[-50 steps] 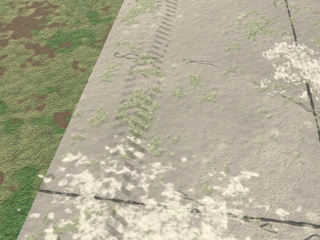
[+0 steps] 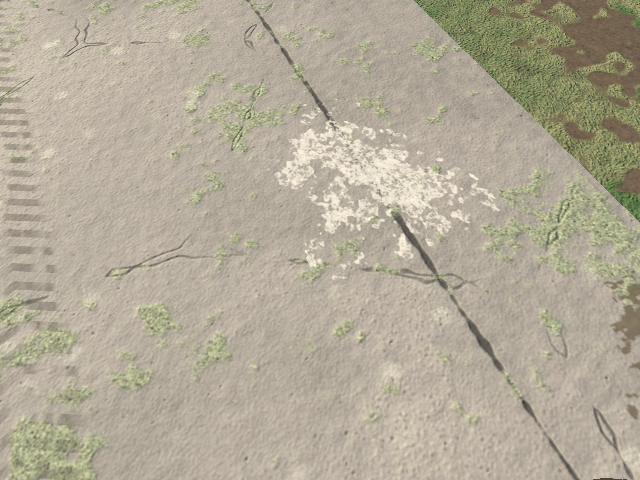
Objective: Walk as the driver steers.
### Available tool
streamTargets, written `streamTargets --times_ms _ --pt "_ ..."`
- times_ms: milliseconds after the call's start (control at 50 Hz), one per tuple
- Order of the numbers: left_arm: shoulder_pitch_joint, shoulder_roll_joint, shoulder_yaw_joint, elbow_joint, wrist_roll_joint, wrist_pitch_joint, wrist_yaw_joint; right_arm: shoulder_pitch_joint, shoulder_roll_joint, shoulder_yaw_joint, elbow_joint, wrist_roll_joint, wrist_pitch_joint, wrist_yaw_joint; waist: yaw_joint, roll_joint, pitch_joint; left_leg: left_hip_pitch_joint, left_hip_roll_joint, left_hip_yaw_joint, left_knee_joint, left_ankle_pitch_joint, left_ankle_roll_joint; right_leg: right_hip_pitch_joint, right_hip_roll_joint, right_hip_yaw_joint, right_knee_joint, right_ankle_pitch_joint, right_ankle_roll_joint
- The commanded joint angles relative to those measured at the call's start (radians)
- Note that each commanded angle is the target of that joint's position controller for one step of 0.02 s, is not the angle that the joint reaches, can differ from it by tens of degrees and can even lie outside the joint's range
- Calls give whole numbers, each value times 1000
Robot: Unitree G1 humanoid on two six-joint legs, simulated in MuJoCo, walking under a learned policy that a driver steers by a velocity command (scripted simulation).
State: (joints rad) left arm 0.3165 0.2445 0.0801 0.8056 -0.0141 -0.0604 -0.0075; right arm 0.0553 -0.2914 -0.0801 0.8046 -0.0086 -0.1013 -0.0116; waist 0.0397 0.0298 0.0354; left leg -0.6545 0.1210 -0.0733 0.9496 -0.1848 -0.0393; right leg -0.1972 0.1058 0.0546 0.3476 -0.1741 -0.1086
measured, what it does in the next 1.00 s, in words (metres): walks ahead, turning right: left foot, then right foot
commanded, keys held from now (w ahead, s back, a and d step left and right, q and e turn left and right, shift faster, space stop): w+e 1.00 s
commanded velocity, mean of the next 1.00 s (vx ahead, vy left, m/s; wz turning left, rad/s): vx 0.50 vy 0.00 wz -0.60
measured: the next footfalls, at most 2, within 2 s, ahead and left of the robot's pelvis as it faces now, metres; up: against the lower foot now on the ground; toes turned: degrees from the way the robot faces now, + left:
left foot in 0.24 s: +0.34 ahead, +0.14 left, +0.00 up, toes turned -12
right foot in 0.78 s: +0.52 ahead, -0.20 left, +0.00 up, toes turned -31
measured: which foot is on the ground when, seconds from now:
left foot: up 0.00-0.22, down 0.24-0.78, up 0.80-1.00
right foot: down 0.00-0.26, up 0.28-0.76, down 0.78-1.00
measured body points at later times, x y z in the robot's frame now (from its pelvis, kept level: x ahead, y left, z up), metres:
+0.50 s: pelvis +0.28 +0.05 +0.00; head +0.31 +0.04 +0.45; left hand +0.50 +0.27 -0.10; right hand +0.26 -0.24 -0.12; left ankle +0.30 +0.15 -0.75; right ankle +0.28 -0.12 -0.66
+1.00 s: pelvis +0.51 -0.12 +0.00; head +0.53 -0.15 +0.44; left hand +0.75 +0.06 -0.10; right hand +0.50 -0.44 -0.10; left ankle +0.65 +0.01 -0.67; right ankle +0.48 -0.18 -0.75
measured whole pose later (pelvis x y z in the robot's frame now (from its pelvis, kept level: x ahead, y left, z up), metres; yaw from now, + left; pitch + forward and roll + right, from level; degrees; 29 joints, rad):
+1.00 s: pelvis +0.51 -0.12 +0.00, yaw -36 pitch +2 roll +0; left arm 0.31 0.28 0.07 0.67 -0.01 -0.05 -0.02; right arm 0.11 -0.32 -0.05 0.73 -0.01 -0.10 0.01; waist 0.03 0.03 0.05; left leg -0.61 0.11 -0.06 1.05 -0.28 -0.04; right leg -0.25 0.10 0.05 0.39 -0.17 -0.10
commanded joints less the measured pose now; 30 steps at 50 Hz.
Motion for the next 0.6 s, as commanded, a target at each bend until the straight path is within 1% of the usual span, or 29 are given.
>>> streamTargets --times_ms 20,40,80,120,160,200,220,240,260,280,300,320,340,360,380,400,420,440,480,540,580,600 --pt "-13 176 42 -74 -5 -14 21 -63 -47 -7 -70 -2 -4 2 -11 -86 -40 26 -47 24 -208 185 -19 -13 -211 188 -127 216 -140" --pt "-1 175 42 -72 -6 -12 23 -95 -41 -3 -80 2 -7 7 3 -101 -33 47 -64 27 -278 235 -16 -20 -201 184 -124 179 -127" --pt "25 178 43 -64 -8 -9 23 -150 -40 2 -102 10 -13 17 26 -118 -20 87 -89 33 -370 287 -10 -25 -204 202 -116 125 -111" --pt "52 176 43 -54 -11 -5 24 -180 -55 1 -122 16 -21 27 38 -124 -17 99 -101 19 -419 283 1 15 -226 244 -75 108 -106" --pt "64 172 42 -51 -12 3 29 -178 -79 -4 -131 18 -32 36 31 -131 -22 116 -109 5 -464 230 15 75 -249 300 -16 102 -98" --pt "50 178 45 -58 -9 11 35 -128 -102 -13 -125 20 -43 40 0 -164 -33 183 -118 9 -483 138 39 105 -262 346 45 150 -84" --pt "31 169 41 -68 -8 15 35 -49 -117 -22 -105 17 -49 37 -44 -173 -62 290 -130 30 -517 133 60 97 -236 344 105 214 -66" --pt "13 132 27 -84 -3 13 31 72 -153 -37 -81 3 -54 32 -103 -153 -154 495 -78 -3 -506 144 101 41 -179 304 260 253 -33" --pt "20 83 6 -111 18 11 29 245 -214 -51 -67 -8 -51 23 -163 -26 -313 779 103 -188 -480 97 158 -114 -101 204 556 51 10" --pt "182 38 -6 -136 -22 0 27 301 -264 -63 -30 -14 -37 32 -72 365 -411 1050 305 -685 -604 -139 313 -473 2 128 851 -438 64" --pt "161 154 11 -102 -34 2 30 260 -152 -37 -58 10 -31 35 -97 217 -316 991 295 -698 -645 -338 282 -583 -84 159 972 -397 74" --pt "47 201 24 -118 -25 8 28 213 -94 -22 -70 14 -22 29 -122 109 -188 857 252 -518 -656 -311 236 -607 -117 126 986 -299 79" --pt "-4 189 25 -129 -15 13 30 162 -86 -14 -75 4 -14 28 -100 31 -116 719 211 -393 -675 -182 215 -564 -155 95 961 -226 83" --pt "-36 174 28 -141 -5 13 26 134 -70 -10 -67 -2 -10 26 -82 28 -63 623 175 -305 -698 -83 212 -540 -183 93 910 -181 83" --pt "-24 154 28 -146 -11 18 20 126 -65 -6 -62 -9 -12 23 -59 58 -53 563 151 -232 -722 -26 203 -492 -210 90 880 -155 81" --pt "-16 134 25 -148 -18 24 16 125 -62 -7 -55 -6 -16 23 -52 77 -49 538 137 -180 -747 4 207 -473 -221 76 856 -145 82" --pt "-22 116 22 -156 -20 29 15 130 -68 -10 -47 -1 -21 23 -50 78 -44 528 136 -137 -766 41 216 -480 -228 64 837 -138 85" --pt "-38 107 19 -167 -17 34 15 135 -82 -14 -39 2 -25 23 -49 67 -36 526 142 -104 -781 79 226 -501 -235 61 813 -116 89" --pt "-73 99 15 -190 -12 37 14 148 -108 -23 -28 3 -27 19 -52 44 -31 546 153 -43 -797 159 239 -544 -244 61 746 -51 102" --pt "-124 92 9 -203 -13 31 0 154 -127 -28 -20 3 -17 15 -66 34 -24 577 132 74 -802 242 220 -543 -240 34 599 97 106" --pt "-191 80 2 -219 -11 24 -14 169 -140 -29 -14 5 -8 11 -93 29 -4 588 117 143 -798 261 201 -513 -228 -6 482 182 100" --pt "-229 73 -2 -231 -10 22 -21 186 -148 -30 -9 8 -3 9 -109 26 8 601 120 166 -796 262 196 -504 -221 -28 436 201 96"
